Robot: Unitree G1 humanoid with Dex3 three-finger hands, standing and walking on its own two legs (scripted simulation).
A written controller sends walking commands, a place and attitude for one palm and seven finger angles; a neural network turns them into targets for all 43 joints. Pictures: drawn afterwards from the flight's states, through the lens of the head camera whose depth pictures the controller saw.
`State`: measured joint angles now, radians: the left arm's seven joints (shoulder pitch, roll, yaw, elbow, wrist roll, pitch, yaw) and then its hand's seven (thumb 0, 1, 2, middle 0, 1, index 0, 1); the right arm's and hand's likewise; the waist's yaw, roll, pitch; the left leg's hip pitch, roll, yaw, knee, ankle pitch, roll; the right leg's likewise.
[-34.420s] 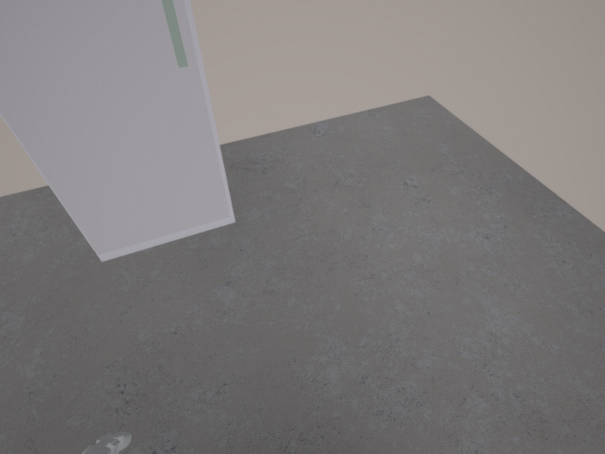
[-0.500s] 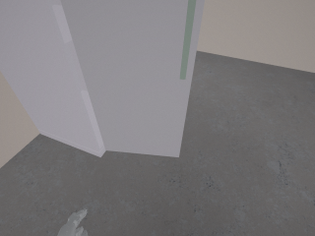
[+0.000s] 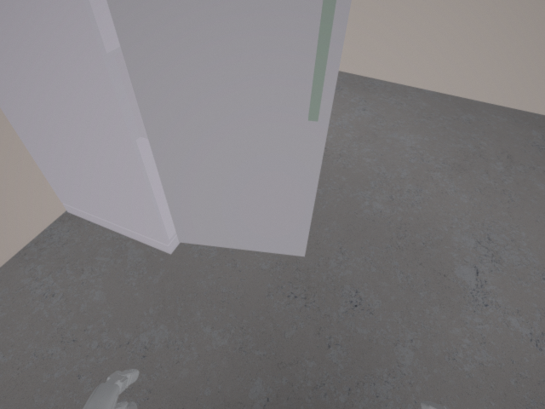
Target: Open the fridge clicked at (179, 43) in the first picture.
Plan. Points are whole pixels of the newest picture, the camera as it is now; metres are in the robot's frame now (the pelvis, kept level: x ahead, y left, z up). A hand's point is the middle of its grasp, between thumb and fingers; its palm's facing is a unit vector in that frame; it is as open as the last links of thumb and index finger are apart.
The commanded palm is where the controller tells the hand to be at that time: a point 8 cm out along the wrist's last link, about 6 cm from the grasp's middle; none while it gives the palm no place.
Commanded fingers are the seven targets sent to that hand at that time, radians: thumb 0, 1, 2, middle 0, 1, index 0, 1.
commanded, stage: let the arm hang, fingers relaxed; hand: right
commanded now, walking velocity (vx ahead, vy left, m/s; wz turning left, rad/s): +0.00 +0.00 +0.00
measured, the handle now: (322, 48) +0.79 -0.04 +0.18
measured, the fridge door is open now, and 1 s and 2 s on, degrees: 74 74 74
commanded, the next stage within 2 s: look to check the result in 0.86 s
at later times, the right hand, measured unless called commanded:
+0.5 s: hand out of the picture -0.03 -0.24 -0.16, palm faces -0.01 +0.96 -0.28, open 7.4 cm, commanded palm none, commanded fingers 0.00 -0.90 -0.90 0.20 0.30 0.20 0.30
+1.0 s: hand out of the picture +0.09 -0.25 -0.14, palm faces -0.07 +0.95 -0.31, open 7.4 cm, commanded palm none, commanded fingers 0.00 -0.90 -0.90 0.20 0.30 0.20 0.30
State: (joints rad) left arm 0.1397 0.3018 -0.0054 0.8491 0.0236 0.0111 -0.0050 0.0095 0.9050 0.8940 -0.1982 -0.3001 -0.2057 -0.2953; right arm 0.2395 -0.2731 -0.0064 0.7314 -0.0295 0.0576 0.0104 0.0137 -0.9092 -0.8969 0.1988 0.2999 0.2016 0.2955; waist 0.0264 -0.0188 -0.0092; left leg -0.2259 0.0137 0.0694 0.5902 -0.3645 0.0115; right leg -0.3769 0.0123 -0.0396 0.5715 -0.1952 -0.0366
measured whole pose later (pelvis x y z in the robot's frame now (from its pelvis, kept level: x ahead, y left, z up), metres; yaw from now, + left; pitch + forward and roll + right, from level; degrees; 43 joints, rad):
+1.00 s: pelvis +0.01 -0.01 +0.02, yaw +1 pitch -1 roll +0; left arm 0.09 0.34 0.01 1.13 0.01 0.00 0.00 0.01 0.91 0.89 -0.20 -0.30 -0.20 -0.30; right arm 0.12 -0.33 0.00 1.12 -0.02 -0.01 0.01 0.01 -0.91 -0.90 0.20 0.30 0.21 0.30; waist 0.02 0.01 0.04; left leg -0.07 0.01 0.04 0.32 -0.23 0.00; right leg -0.22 0.02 -0.06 0.33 -0.10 -0.05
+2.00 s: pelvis +0.04 +0.00 +0.02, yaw +2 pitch -1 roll +0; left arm 0.10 0.30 0.00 1.15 0.01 0.00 0.01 0.01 0.91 0.89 -0.20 -0.30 -0.21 -0.30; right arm 0.14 -0.31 0.00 1.14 -0.02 -0.01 0.00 0.01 -0.91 -0.90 0.20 0.30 0.21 0.30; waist 0.01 0.02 0.05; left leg -0.01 0.01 0.04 0.27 -0.25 0.00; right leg -0.17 0.02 -0.07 0.32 -0.13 -0.03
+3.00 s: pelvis +0.04 +0.01 +0.02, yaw +2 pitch -1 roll +0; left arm 0.11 0.29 0.00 1.15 0.01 0.00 0.01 0.01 0.91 0.89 -0.20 -0.30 -0.21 -0.30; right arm 0.15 -0.30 0.00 1.14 -0.01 -0.01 -0.01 0.01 -0.91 -0.90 0.20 0.30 0.21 0.30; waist 0.01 0.01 0.05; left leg 0.00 -0.01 0.04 0.27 -0.24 0.02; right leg -0.16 0.00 -0.07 0.31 -0.13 -0.02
